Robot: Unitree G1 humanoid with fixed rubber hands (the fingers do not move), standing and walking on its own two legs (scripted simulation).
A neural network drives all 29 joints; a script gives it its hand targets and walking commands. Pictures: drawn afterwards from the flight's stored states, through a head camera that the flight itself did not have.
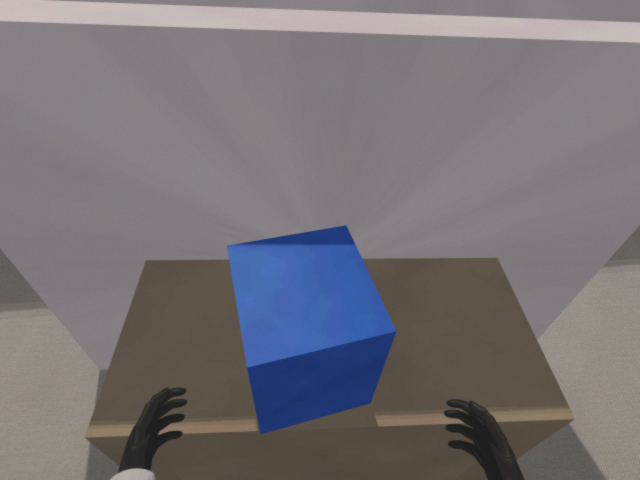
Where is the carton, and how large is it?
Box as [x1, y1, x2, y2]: [227, 225, 395, 433]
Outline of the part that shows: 345,225 227,246 246,364 260,433 369,403 371,400 393,339 395,329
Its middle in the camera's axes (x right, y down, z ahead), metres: -0.03 +0.15 +0.65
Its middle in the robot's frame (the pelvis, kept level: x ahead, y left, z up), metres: +0.37 +0.05 -0.10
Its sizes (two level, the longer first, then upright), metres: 0.210 0.200 0.250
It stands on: a pedestal, 0.55 m high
